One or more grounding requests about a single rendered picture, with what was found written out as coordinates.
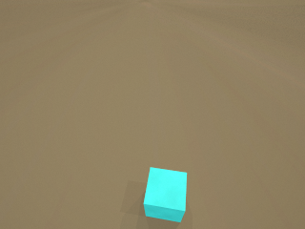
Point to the carton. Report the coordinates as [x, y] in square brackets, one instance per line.
[165, 196]

